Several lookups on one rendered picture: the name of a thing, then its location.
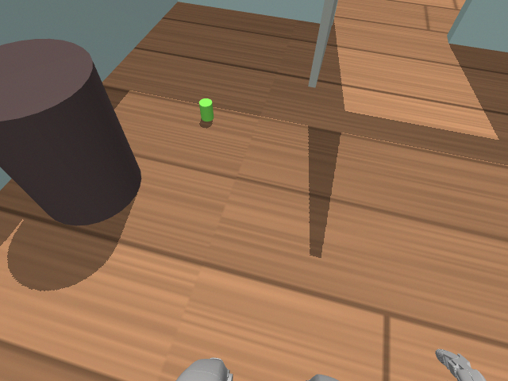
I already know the right robot hand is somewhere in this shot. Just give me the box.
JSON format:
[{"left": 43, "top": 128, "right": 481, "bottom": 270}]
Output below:
[{"left": 435, "top": 349, "right": 486, "bottom": 381}]

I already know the can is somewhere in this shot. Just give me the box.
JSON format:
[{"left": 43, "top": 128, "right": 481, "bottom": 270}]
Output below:
[{"left": 199, "top": 98, "right": 214, "bottom": 121}]

